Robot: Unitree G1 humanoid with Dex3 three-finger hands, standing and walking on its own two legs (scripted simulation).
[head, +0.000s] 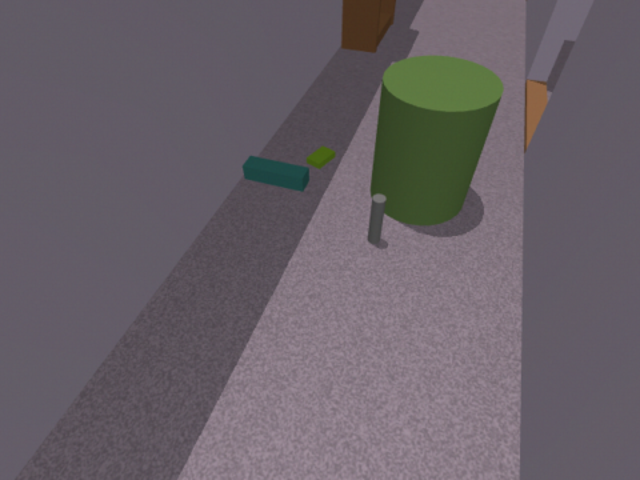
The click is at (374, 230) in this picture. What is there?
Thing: slim round
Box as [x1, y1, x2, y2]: [368, 194, 385, 243]
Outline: 382,194 375,194 372,197 368,231 368,241 371,243 376,243 379,241 385,203 385,197
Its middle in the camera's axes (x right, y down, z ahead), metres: +0.23 -0.09 +1.59
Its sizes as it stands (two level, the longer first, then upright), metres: 0.053 0.053 0.236
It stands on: the floor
